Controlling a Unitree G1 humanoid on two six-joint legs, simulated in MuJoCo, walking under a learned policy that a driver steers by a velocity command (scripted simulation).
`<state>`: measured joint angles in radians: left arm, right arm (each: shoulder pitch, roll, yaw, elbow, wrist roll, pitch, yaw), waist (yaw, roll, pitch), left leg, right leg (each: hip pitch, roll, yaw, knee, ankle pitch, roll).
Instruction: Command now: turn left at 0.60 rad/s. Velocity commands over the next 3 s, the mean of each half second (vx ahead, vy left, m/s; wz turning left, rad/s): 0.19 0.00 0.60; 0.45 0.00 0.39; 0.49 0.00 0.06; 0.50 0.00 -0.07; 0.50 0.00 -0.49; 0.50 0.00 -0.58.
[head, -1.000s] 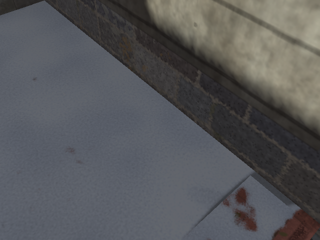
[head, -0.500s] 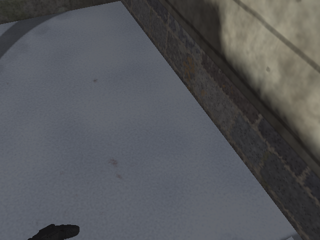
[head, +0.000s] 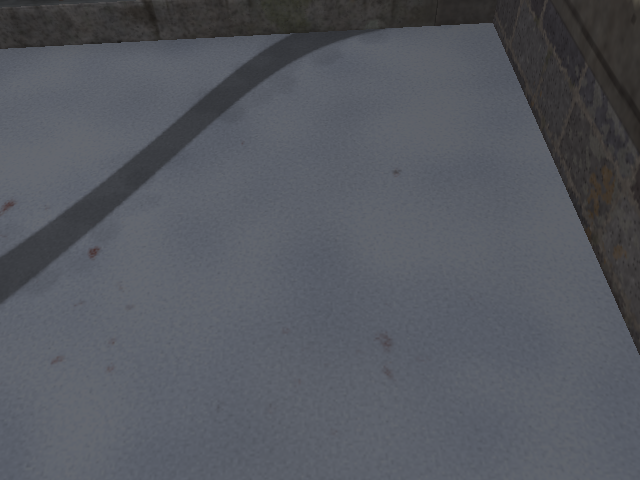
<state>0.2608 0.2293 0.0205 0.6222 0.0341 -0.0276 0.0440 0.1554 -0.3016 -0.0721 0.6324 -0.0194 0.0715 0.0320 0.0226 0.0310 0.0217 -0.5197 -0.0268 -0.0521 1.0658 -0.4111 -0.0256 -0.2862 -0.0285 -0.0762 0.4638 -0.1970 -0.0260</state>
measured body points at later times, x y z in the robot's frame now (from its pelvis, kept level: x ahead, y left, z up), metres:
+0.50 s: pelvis +0.08 +0.02 +0.01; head +0.09 +0.04 +0.46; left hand +0.20 +0.32 -0.08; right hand +0.20 -0.23 -0.10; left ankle +0.01 +0.12 -0.74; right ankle +0.18 -0.08 -0.71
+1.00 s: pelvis +0.32 +0.10 -0.01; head +0.35 +0.11 +0.44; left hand +0.14 +0.27 -0.14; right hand +0.63 +0.02 -0.09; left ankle +0.40 +0.23 -0.73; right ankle +0.19 -0.07 -0.74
